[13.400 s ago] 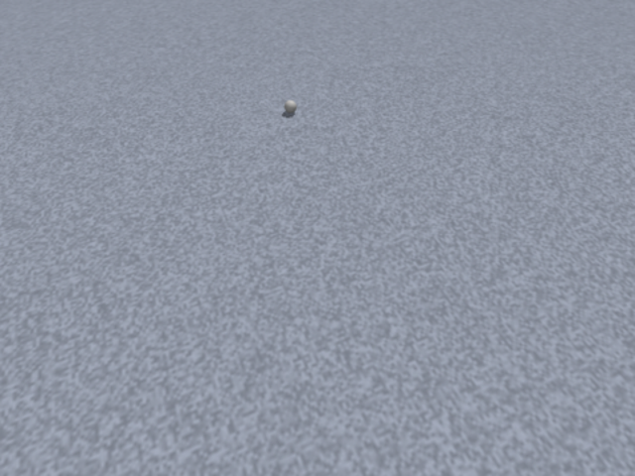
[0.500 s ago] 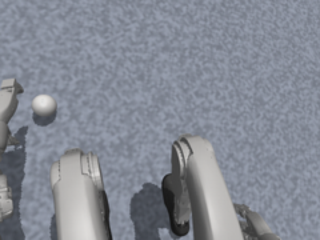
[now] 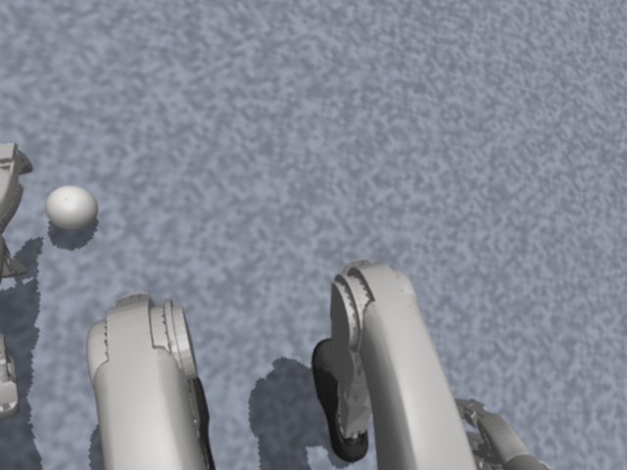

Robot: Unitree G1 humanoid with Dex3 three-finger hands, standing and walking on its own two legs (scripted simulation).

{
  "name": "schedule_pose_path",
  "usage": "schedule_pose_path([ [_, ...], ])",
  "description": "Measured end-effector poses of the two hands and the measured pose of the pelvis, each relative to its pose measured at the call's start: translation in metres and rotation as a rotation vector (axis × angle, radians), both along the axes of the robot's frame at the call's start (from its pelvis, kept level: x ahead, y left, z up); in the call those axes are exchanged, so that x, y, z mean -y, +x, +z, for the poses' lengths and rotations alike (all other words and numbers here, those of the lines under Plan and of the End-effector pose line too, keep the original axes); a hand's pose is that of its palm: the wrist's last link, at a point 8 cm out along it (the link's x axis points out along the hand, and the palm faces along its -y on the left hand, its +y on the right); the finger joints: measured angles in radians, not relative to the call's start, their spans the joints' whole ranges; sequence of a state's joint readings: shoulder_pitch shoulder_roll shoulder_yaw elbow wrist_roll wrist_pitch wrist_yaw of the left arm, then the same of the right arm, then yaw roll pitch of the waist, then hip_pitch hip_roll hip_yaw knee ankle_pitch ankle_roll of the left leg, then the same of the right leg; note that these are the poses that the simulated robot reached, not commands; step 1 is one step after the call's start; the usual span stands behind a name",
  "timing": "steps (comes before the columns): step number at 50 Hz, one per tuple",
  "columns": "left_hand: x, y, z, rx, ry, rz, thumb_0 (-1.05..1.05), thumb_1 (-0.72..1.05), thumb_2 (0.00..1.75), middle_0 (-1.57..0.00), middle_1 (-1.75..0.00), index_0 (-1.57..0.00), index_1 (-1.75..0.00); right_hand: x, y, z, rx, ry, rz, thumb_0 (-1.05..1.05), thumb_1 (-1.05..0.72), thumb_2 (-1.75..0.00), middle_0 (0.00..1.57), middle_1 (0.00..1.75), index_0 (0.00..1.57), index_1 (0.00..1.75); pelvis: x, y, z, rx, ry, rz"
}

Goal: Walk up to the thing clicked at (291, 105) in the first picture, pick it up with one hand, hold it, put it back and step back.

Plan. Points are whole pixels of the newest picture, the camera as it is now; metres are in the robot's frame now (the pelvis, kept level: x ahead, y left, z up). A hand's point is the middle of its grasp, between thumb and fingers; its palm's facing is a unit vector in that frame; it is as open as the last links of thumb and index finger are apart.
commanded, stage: rise first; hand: left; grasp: from above
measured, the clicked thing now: (72, 208) +0.48 +0.30 -0.29
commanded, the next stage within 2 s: approach in 1.12 s
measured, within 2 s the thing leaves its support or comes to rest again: neither
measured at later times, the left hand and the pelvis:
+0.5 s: hand (3, 214) +0.44 +0.34 -0.17, palm faces -0.44 -0.09 -0.89, open 13.9 cm; pelvis +0.00 +0.00 +0.00, yaw -1 degrees
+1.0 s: hand out of the picture +0.43 +0.34 -0.16, palm faces -0.45 -0.09 -0.89, open 13.6 cm; pelvis -0.01 +0.00 +0.00, yaw +0 degrees
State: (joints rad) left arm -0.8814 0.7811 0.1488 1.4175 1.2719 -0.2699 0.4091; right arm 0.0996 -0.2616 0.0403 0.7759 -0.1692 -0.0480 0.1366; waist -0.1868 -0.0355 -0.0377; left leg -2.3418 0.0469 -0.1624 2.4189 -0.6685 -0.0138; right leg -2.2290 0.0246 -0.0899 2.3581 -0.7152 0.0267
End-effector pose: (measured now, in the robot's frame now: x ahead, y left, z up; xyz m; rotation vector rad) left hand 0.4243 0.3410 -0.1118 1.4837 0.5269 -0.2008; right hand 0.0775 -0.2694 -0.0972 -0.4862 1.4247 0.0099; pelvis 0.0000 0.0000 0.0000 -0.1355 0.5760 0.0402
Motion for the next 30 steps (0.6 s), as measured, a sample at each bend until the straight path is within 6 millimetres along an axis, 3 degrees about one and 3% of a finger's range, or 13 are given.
schedule_pose_path([
  [30,-0.002,0.016,-0.001,0.001,0.006,-0.006,0.0,-0.5,0.99,-0.14,-1.01,-0.13,-1.02,-0.004,-0.019,0.006,-0.036,-0.009,-0.017,0.0,-0.91,-0.9,0.2,0.29,0.2,0.3,-0.003,-0.001,-0.001,0.002,-0.016,-0.003],
])
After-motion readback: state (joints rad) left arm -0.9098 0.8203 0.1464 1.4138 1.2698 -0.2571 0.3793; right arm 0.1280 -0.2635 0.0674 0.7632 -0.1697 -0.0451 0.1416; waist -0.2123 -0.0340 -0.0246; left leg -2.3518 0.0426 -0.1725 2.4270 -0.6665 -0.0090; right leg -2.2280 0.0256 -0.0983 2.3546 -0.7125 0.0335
